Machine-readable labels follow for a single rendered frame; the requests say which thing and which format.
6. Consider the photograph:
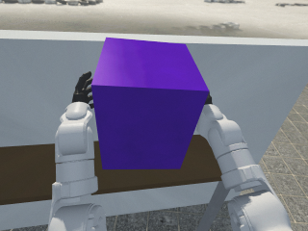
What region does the carton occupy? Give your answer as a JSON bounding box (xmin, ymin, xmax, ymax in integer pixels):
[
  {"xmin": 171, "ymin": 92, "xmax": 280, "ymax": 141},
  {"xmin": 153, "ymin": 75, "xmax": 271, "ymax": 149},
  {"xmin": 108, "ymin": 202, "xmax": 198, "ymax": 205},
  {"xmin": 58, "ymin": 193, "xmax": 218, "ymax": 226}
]
[{"xmin": 91, "ymin": 37, "xmax": 209, "ymax": 169}]

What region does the left robot forearm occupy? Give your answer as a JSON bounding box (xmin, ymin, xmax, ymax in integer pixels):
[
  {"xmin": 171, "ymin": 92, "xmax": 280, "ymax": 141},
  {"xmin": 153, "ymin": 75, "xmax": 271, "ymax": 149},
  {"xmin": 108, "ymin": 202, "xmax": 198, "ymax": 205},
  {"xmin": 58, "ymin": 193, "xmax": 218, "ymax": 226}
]
[{"xmin": 47, "ymin": 102, "xmax": 98, "ymax": 231}]

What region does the robot right hand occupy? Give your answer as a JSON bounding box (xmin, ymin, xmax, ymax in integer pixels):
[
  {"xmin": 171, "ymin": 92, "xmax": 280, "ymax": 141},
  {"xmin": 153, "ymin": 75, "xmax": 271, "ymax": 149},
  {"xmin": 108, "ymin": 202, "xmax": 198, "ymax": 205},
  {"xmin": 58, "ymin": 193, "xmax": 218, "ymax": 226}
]
[{"xmin": 204, "ymin": 93, "xmax": 213, "ymax": 105}]

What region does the robot left hand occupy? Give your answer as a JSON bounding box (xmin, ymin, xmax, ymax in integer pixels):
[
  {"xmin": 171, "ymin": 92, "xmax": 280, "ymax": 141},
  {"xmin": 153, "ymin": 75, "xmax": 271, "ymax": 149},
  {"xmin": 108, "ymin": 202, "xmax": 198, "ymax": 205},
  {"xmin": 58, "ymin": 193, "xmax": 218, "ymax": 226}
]
[{"xmin": 71, "ymin": 71, "xmax": 94, "ymax": 109}]

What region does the table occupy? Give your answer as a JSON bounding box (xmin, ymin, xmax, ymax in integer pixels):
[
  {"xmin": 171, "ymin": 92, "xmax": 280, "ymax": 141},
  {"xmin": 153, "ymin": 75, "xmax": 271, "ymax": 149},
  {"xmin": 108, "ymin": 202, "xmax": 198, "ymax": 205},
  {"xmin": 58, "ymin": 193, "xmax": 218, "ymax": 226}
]
[{"xmin": 0, "ymin": 135, "xmax": 230, "ymax": 231}]

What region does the left robot upper arm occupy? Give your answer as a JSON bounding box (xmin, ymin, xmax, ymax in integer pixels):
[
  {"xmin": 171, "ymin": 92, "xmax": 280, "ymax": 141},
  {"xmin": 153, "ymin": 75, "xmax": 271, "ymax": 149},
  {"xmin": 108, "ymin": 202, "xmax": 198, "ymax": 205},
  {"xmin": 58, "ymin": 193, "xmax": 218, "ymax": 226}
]
[{"xmin": 48, "ymin": 203, "xmax": 107, "ymax": 231}]

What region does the right robot forearm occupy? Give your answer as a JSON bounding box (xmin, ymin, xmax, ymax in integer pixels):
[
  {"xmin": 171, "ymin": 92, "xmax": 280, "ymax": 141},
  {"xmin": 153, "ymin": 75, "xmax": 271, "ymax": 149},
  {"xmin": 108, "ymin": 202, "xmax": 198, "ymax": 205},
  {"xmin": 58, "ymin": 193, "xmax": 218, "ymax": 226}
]
[{"xmin": 196, "ymin": 104, "xmax": 292, "ymax": 228}]

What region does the right robot upper arm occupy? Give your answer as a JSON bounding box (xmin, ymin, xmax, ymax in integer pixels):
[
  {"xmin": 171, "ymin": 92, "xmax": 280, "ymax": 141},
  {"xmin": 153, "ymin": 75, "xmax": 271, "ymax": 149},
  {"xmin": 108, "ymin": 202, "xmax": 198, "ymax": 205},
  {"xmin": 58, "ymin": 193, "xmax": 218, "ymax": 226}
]
[{"xmin": 227, "ymin": 190, "xmax": 293, "ymax": 231}]

